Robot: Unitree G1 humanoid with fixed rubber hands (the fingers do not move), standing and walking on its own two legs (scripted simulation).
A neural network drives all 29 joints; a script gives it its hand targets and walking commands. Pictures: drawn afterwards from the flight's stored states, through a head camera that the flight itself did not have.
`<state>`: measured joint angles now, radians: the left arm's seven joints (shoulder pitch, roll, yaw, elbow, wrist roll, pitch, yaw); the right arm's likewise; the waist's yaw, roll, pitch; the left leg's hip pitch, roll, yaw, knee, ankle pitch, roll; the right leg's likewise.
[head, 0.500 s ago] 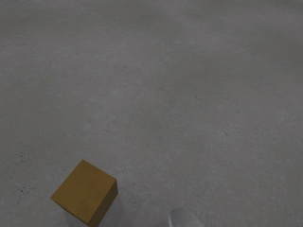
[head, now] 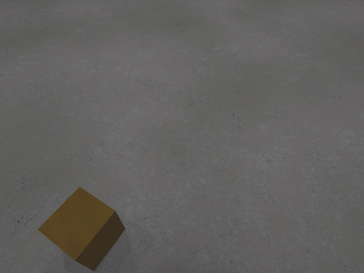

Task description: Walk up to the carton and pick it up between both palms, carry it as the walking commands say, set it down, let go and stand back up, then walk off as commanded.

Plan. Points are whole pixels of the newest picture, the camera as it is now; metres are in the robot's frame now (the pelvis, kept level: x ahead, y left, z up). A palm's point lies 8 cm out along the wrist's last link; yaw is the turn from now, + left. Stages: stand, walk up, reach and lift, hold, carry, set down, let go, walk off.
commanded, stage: walk off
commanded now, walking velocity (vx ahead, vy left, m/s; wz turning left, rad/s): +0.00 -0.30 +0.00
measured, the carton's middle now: (86, 229) +0.38 +0.46 -0.64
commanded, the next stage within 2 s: stand in 0.04 s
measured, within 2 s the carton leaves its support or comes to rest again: neither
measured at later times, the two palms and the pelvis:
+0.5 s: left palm out of the picture +0.04 +0.11 -0.12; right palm out of the picture -0.01 -0.37 -0.14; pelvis +0.00 -0.13 +0.01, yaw -1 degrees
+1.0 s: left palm out of the picture -0.03 +0.08 -0.13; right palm out of the picture -0.03 -0.35 -0.13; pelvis -0.01 -0.14 +0.01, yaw -1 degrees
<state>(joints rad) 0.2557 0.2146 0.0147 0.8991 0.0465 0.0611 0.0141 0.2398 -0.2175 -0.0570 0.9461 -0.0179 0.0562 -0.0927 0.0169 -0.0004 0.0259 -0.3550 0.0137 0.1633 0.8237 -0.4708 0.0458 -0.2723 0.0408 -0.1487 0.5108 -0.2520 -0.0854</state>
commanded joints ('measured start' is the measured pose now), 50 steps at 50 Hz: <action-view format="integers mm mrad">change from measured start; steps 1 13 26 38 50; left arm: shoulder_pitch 32 19 34 99 119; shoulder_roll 109 12 84 34 0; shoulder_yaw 16 24 11 0 -11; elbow -14 9 56 148 214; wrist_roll -13 -24 -18 -35 -35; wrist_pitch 5 4 -74 -67 -74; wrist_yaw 3 -10 32 21 24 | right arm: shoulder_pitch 217 81 128 90 135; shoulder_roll -59 -116 -20 -5 18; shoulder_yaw -5 -1 11 33 43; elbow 30 3 74 128 172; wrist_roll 6 -16 -7 7 9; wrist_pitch -12 -79 -19 -64 -69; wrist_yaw -14 43 72 64 56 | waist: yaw -76 -71 -47 -7 -12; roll -106 211 -173 66 -7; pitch -24 25 -18 65 60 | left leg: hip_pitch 225 141 32 127 169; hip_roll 39 231 49 107 97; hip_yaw -32 -88 -130 -191 -179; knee -349 -501 -25 -530 -523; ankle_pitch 177 425 -6 296 288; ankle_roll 11 67 -47 -37 -28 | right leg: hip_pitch -55 -93 93 136 94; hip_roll -227 -56 -285 -161 -153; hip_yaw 258 54 235 176 173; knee -133 210 -227 -171 -189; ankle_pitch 178 -31 377 148 114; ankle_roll -91 186 -44 63 66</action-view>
